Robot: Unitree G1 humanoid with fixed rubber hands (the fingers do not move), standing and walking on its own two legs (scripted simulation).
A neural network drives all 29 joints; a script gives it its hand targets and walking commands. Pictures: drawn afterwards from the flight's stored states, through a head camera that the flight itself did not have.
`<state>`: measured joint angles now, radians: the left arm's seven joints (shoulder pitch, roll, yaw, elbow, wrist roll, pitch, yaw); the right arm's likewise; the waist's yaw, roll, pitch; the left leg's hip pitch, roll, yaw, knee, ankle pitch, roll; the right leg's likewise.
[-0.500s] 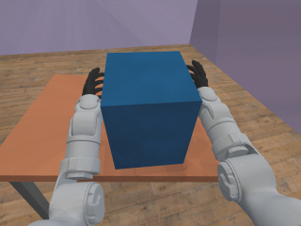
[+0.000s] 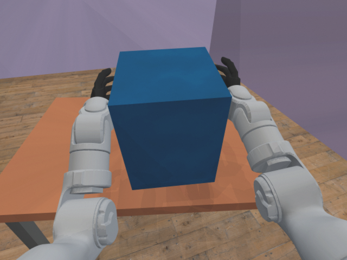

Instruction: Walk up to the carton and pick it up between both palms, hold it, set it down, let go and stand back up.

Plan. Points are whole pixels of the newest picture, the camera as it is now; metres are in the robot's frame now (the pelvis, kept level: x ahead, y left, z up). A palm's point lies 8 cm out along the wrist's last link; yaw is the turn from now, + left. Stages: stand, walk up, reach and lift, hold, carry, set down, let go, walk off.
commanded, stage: reach and lift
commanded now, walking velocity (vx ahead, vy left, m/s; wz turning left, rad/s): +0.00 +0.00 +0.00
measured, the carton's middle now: (168, 118) +0.37 +0.00 +0.19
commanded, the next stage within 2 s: hold in 1.18 s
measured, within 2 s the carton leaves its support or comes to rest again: neither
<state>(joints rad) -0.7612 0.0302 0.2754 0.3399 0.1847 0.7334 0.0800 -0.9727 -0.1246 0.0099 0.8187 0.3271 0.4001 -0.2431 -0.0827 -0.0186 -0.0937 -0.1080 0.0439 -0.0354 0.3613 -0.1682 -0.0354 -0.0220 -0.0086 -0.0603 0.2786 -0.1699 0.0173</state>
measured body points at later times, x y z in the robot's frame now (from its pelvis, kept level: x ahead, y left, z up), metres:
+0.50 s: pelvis +0.00 +0.00 +0.00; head -0.08 +0.02 +0.44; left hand +0.39 +0.15 +0.26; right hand +0.39 -0.15 +0.29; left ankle +0.02 +0.14 -0.75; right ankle -0.01 -0.13 -0.75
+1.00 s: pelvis +0.00 +0.00 +0.00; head -0.08 +0.01 +0.44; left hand +0.39 +0.14 +0.28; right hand +0.39 -0.15 +0.31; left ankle +0.02 +0.14 -0.75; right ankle -0.01 -0.13 -0.75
